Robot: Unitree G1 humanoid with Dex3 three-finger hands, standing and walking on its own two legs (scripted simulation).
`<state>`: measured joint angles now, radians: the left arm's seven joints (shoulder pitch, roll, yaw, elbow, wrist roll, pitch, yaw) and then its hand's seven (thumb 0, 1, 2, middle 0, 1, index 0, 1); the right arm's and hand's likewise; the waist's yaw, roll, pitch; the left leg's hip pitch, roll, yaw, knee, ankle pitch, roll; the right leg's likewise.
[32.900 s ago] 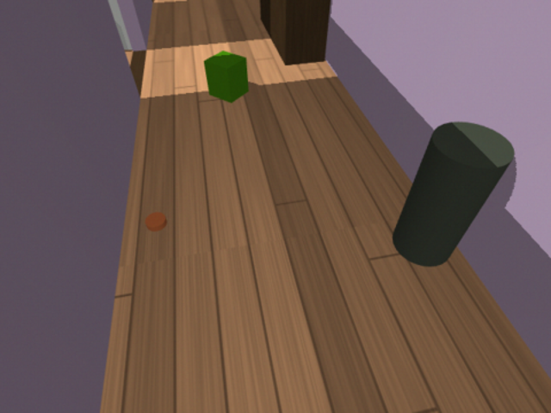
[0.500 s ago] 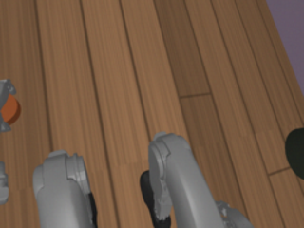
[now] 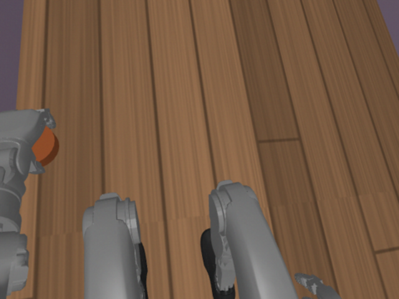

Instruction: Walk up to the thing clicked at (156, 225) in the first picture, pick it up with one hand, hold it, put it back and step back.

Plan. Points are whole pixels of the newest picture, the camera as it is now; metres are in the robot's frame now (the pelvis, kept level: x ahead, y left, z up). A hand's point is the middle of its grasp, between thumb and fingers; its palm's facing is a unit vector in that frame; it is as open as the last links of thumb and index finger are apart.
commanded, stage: lift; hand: left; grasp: from above
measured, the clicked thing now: (32, 145) +0.44 +0.33 -0.17
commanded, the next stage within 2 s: hold in 1.34 s
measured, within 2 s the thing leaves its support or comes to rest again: neither
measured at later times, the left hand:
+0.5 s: hand out of the picture +0.36 +0.31 +0.05, palm faces -0.41 -0.13 -0.90, open 11.1 cm
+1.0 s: hand out of the picture +0.34 +0.29 +0.22, palm faces -0.45 -0.12 -0.89, open 11.1 cm
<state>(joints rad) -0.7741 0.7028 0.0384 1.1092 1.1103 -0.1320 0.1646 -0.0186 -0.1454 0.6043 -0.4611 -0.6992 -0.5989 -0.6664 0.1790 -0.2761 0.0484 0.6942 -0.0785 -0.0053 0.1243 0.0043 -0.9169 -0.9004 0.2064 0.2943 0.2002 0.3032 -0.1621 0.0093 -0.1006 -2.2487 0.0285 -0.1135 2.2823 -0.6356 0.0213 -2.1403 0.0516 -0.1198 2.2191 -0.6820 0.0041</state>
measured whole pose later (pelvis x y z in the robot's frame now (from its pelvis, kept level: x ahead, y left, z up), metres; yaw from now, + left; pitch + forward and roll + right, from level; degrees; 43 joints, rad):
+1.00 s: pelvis +0.04 +0.01 +0.31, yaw +7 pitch +16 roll -3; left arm -0.35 0.43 -0.17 0.85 1.01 0.00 0.14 0.00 -0.15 0.63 -0.41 -0.78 -0.55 -0.76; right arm 0.25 -0.24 -0.01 0.74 0.04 -0.03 -0.05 0.01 -0.90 -0.90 0.21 0.29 0.20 0.30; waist -0.07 0.04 -0.15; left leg -1.01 0.02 -0.01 1.18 -0.46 0.02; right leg -0.94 0.04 -0.01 1.13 -0.47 0.01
